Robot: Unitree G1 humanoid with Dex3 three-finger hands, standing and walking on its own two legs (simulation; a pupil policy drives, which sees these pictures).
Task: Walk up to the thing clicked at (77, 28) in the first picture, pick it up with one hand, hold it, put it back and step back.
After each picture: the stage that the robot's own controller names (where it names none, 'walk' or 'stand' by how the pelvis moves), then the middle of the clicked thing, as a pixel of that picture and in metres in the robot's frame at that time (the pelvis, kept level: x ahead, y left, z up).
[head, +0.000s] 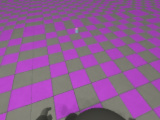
stand; (76, 30) +2.24 +0.36 -0.72
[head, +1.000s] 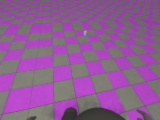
walk; (85, 33) +2.12 +0.14 -0.70
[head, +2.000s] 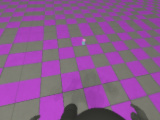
walk; (83, 41) +1.51 +0.13 -0.70
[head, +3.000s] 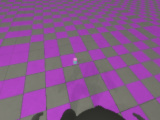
walk; (75, 61) +1.04 +0.21 -0.71
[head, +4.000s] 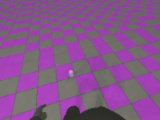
walk; (71, 73) +0.74 +0.29 -0.69
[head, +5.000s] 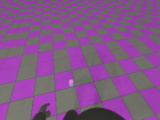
stand; (71, 83) +0.58 +0.23 -0.70
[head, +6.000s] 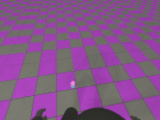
stand; (73, 84) +0.54 +0.19 -0.71
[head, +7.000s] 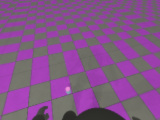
stand; (68, 90) +0.46 +0.26 -0.71
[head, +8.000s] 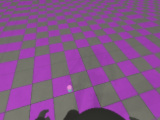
stand; (69, 88) +0.48 +0.25 -0.72
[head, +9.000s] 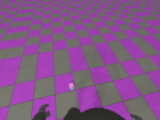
stand; (71, 86) +0.49 +0.23 -0.72
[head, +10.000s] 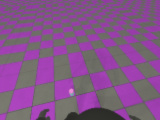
stand; (71, 92) +0.46 +0.23 -0.72
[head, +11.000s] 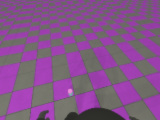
stand; (70, 92) +0.45 +0.24 -0.72
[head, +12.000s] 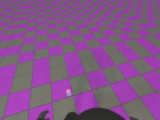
stand; (68, 92) +0.45 +0.26 -0.72
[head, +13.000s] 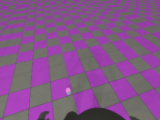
stand; (68, 91) +0.46 +0.27 -0.72
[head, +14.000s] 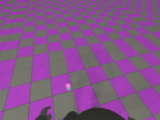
stand; (68, 86) +0.49 +0.26 -0.72
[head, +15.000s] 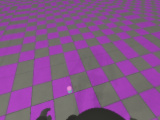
stand; (69, 89) +0.49 +0.26 -0.73
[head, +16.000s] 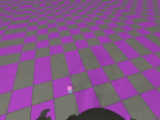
stand; (69, 89) +0.49 +0.26 -0.73
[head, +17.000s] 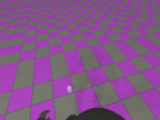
stand; (69, 89) +0.49 +0.26 -0.73
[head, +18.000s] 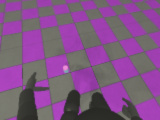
go down; (65, 69) +0.53 +0.25 -0.57
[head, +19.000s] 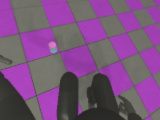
go down; (53, 47) +0.57 +0.31 -0.33
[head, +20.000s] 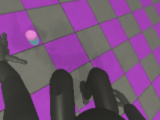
close in; (32, 38) +0.55 +0.35 -0.27
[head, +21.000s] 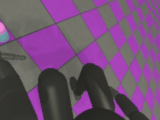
close; out of the picture +0.53 +0.38 -0.23
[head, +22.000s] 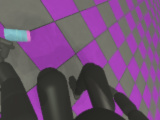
lift; (18, 35) +0.53 +0.29 -0.26
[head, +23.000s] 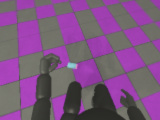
close; (72, 65) +0.53 +0.18 -0.49
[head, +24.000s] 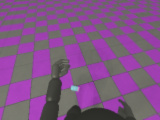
close; (75, 88) +0.46 +0.15 -0.69
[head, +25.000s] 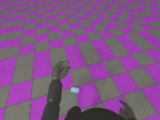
stand; (75, 89) +0.44 +0.16 -0.70
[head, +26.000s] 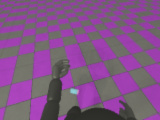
stand; (74, 91) +0.42 +0.16 -0.70
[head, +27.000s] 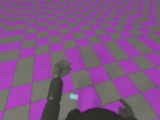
crouch; (74, 96) +0.39 +0.16 -0.70
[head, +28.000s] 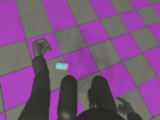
crouch; (62, 66) +0.43 +0.20 -0.40
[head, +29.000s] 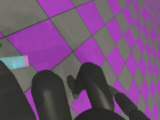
lower; (15, 62) +0.38 +0.27 -0.26
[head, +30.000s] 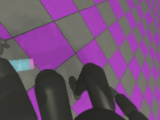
lower; (21, 65) +0.36 +0.27 -0.26
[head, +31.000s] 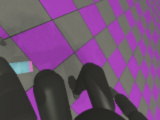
lower; (20, 67) +0.34 +0.27 -0.26
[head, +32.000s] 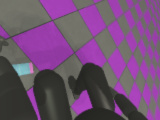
lower; (21, 69) +0.33 +0.26 -0.26
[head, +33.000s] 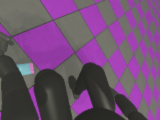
loosen; (21, 69) +0.33 +0.26 -0.26
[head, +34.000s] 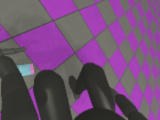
withdraw; (22, 70) +0.33 +0.26 -0.26
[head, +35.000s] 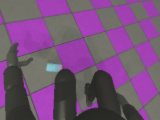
walk; (54, 67) +0.35 +0.23 -0.31
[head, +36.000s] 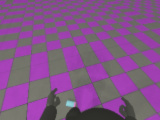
stand; (71, 103) +0.29 +0.17 -0.68
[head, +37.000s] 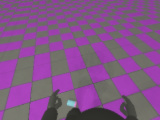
stand; (71, 103) +0.30 +0.19 -0.69
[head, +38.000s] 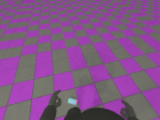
stand; (72, 101) +0.31 +0.18 -0.70
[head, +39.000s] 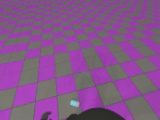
walk; (75, 103) +0.31 +0.17 -0.75
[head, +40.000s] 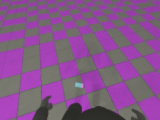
walk; (79, 85) +0.45 +0.11 -0.73
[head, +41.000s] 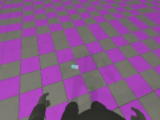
walk; (74, 66) +0.77 +0.18 -0.73
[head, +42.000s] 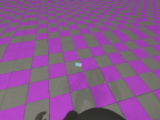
stand; (78, 64) +1.00 +0.18 -0.73
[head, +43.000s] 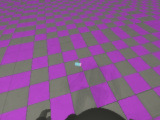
stand; (78, 64) +0.99 +0.19 -0.75
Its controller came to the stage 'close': yes
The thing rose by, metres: 0.01
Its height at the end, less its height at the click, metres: -0.02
